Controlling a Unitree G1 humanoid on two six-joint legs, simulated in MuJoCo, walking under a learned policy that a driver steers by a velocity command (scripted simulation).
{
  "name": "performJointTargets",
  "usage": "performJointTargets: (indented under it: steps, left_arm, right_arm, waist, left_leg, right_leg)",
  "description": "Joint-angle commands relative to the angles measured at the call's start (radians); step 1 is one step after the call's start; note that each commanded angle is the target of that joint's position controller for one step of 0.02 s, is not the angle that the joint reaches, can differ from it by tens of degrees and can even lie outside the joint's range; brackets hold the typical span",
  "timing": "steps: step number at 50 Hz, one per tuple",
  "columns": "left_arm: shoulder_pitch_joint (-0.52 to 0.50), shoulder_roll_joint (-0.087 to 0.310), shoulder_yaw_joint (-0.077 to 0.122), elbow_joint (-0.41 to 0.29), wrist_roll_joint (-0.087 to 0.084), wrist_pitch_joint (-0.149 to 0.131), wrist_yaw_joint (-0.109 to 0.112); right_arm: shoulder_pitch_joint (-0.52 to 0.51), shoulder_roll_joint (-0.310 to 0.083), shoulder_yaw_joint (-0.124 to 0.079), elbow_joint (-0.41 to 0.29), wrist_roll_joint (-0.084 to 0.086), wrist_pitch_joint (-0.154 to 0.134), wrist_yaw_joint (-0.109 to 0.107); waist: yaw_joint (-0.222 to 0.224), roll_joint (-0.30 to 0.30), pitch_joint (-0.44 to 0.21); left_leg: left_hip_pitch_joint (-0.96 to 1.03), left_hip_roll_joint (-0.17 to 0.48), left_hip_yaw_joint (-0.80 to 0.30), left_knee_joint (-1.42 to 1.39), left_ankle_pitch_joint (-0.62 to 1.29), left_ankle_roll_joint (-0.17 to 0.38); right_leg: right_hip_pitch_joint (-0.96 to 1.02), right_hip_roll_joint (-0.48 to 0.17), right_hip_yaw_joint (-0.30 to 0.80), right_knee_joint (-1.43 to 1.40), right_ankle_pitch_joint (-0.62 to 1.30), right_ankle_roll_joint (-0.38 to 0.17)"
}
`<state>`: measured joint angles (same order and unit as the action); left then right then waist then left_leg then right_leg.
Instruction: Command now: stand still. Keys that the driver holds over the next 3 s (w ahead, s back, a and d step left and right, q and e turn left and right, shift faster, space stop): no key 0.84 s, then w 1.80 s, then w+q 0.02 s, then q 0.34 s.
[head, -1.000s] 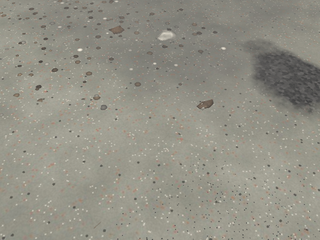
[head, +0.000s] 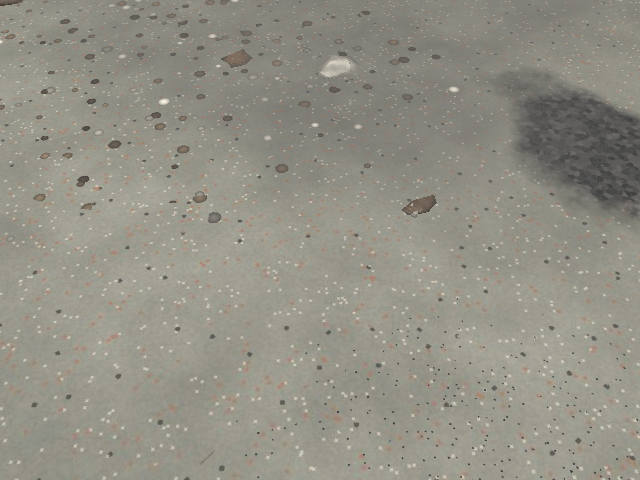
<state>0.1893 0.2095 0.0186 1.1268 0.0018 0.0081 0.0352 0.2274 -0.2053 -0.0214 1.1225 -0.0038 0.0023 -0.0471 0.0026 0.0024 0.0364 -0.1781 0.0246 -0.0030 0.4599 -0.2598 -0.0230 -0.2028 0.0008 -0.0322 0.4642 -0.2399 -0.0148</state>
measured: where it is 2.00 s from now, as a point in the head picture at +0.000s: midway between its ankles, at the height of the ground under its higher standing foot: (308, 457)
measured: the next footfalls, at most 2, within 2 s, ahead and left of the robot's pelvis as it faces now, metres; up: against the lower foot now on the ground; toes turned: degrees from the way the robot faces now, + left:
right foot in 1.58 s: +0.46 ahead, -0.07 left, +0.00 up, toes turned -2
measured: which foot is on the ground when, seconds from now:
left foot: down 0.00-1.00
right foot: down 0.00-1.00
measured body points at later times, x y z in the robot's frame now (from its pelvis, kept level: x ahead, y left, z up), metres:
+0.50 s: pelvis +0.00 +0.00 +0.00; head +0.02 +0.00 +0.45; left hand +0.02 +0.24 -0.16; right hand +0.00 -0.24 -0.16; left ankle -0.01 +0.13 -0.74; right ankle +0.01 -0.11 -0.74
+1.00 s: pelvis +0.02 +0.01 -0.01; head +0.02 +0.01 +0.44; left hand +0.00 +0.25 -0.16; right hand +0.01 -0.23 -0.16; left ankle -0.01 +0.12 -0.72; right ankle +0.01 -0.11 -0.74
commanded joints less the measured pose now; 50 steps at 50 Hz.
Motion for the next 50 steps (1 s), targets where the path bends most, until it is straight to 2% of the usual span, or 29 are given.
performJointTargets:
  steps: [1,42,43,44,45,46,47,48,49,50]
  left_arm:
    - [0.028,0.100,0.014,-0.023,0.000,-0.007,0.003]
    - [0.127,0.060,0.013,-0.030,-0.006,-0.011,0.009]
    - [0.146,0.052,0.012,-0.020,-0.005,-0.010,0.010]
    - [0.151,0.067,0.018,-0.018,-0.012,-0.007,0.013]
    - [0.156,0.091,0.028,-0.022,-0.020,-0.006,0.015]
    - [0.166,0.107,0.034,-0.027,-0.025,-0.010,0.016]
    - [0.197,0.127,0.042,-0.027,-0.029,-0.019,0.014]
    - [0.238,0.156,0.053,-0.022,-0.032,-0.030,0.011]
    - [0.256,0.175,0.063,-0.021,-0.031,-0.040,0.009]
    - [0.235,0.169,0.063,-0.034,-0.021,-0.050,0.009]
  right_arm:
    - [0.043,-0.096,-0.013,-0.017,0.000,-0.007,-0.003]
    - [0.136,-0.055,-0.012,-0.014,0.006,-0.009,-0.008]
    - [0.156,-0.044,-0.010,-0.003,0.006,-0.008,-0.008]
    - [0.161,-0.045,-0.012,-0.001,0.012,-0.006,-0.010]
    - [0.153,-0.053,-0.016,-0.010,0.017,-0.007,-0.012]
    - [0.134,-0.054,-0.017,-0.026,0.017,-0.013,-0.013]
    - [0.110,-0.039,-0.015,-0.044,0.017,-0.026,-0.009]
    - [0.092,-0.012,-0.010,-0.059,0.019,-0.042,-0.002]
    - [0.072,-0.008,-0.010,-0.072,0.021,-0.057,0.008]
    - [0.059,-0.021,-0.016,-0.083,0.026,-0.068,0.018]
  waist:
    - [0.001,-0.002,0.004]
    - [0.000,0.000,0.020]
    - [0.000,-0.004,-0.005]
    - [0.002,-0.015,0.008]
    - [0.007,-0.035,0.037]
    - [0.015,-0.057,0.081]
    - [0.030,-0.099,0.109]
    - [0.043,-0.163,0.109]
    - [0.049,-0.190,0.116]
    - [0.038,-0.172,0.123]
  left_leg:
    - [-0.049,0.008,-0.002,-0.078,0.093,0.021]
    - [-0.057,0.005,-0.001,-0.067,0.116,0.023]
    - [-0.048,-0.009,0.014,-0.063,0.025,0.025]
    - [-0.071,-0.034,0.040,-0.031,-0.117,0.034]
    - [-0.117,-0.050,0.056,0.011,-0.265,0.048]
    - [-0.184,-0.050,0.056,0.052,-0.346,0.062]
    - [-0.255,-0.047,0.062,0.121,-0.335,0.069]
    - [-0.302,-0.048,0.086,0.230,-0.257,0.069]
    - [-0.308,-0.017,0.058,0.337,-0.205,0.081]
    - [-0.334,0.011,0.025,0.417,-0.230,0.096]
  right_leg:
    - [0.008,-0.037,0.041,-0.092,0.077,-0.019]
    - [0.003,-0.033,0.035,-0.074,0.118,-0.020]
    - [0.014,-0.024,0.028,-0.080,0.011,-0.023]
    - [0.000,-0.016,0.029,-0.081,-0.174,-0.037]
    - [-0.034,-0.029,0.056,-0.094,-0.372,-0.061]
    - [-0.065,-0.073,0.118,-0.129,-0.513,-0.090]
    - [-0.056,-0.144,0.220,-0.180,-0.598,-0.129]
    - [-0.025,-0.239,0.357,-0.249,-0.651,-0.180]
    - [-0.051,-0.323,0.481,-0.305,-0.648,-0.230]
    - [-0.066,-0.359,0.530,-0.328,-0.609,-0.250]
